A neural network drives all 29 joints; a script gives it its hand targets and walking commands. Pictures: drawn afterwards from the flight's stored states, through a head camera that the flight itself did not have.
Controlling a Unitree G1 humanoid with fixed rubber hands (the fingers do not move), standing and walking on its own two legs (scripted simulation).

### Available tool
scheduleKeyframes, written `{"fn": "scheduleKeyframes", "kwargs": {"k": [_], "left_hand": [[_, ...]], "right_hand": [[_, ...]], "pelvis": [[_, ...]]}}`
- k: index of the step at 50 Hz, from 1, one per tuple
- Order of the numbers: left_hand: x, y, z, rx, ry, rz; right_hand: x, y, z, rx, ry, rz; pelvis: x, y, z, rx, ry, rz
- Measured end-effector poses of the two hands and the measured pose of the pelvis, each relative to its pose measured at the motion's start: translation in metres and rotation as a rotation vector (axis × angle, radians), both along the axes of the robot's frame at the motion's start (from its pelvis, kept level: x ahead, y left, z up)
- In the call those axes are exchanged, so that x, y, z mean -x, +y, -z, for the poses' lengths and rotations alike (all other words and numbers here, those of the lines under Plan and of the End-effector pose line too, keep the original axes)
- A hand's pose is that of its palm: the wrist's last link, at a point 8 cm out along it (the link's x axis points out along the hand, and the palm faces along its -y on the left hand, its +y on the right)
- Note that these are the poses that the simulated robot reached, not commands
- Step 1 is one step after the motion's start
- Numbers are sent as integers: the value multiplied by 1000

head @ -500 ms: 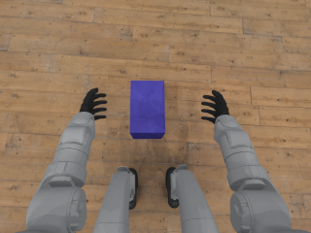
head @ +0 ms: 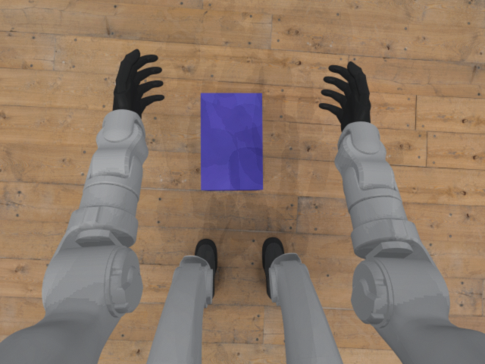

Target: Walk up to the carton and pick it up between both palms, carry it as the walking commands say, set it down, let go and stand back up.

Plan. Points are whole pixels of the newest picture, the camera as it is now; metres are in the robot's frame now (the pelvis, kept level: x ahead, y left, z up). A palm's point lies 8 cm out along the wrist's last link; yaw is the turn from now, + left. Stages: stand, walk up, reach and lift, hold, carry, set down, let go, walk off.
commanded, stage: reach and lift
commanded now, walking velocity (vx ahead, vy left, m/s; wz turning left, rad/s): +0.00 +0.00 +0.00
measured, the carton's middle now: (231, 148) +0.49 +0.01 -0.55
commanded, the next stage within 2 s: none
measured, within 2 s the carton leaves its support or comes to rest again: neither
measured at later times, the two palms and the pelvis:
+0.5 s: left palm (153, 130) +0.48 +0.17 -0.25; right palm (320, 135) +0.46 -0.16 -0.25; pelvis -0.02 +0.00 -0.11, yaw +0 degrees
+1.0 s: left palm (170, 144) +0.48 +0.16 -0.39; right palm (297, 148) +0.46 -0.15 -0.40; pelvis -0.07 +0.00 -0.24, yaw -1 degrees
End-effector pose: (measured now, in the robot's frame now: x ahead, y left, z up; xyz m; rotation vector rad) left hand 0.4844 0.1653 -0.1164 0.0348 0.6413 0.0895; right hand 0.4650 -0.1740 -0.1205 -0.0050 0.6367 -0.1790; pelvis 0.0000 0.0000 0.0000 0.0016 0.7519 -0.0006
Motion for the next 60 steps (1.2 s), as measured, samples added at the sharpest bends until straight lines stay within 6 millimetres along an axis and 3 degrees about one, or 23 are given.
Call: {"fn": "scheduleKeyframes", "kwargs": {"k": [6, 10, 15, 29, 36, 39, 45, 53, 60], "left_hand": [[5, 2, 14, -8, 22, 8], [1, 2, 24, -12, 6, 5], [-2, 2, 52, -19, 5, 9], [4, -1, 166, -4, 36, -9], [6, 0, 223, -17, 23, -7], [11, -3, 249, 0, 51, -18], [11, -6, 265, -9, 54, -21], [8, -2, 286, -21, 71, -9], [7, -5, 322, 1, 95, 9]], "right_hand": [[-4, 5, 9, -6, 6, -10], [-3, 11, 27, -19, 27, -6], [-2, 15, 57, -3, 33, -11], [4, 11, 168, 10, 69, 4], [5, 18, 223, -4, 31, -6], [6, 22, 242, -1, 43, -15], [3, 21, 263, 2, 59, -17], [3, 23, 284, -8, 75, -28], [-1, 23, 320, -12, 107, -46]], "pelvis": [[-2, -2, 4, -2, 25, -5], [2, -3, 16, 4, 40, -11], [8, -3, 42, 11, 59, -15], [28, 0, 126, 21, 16, -15], [50, 3, 154, 19, -212, -11], [53, 3, 177, 16, -204, -9], [64, 1, 214, 20, -237, -5], [77, 0, 246, 25, -265, -2], [78, 1, 269, 20, -243, 1]]}}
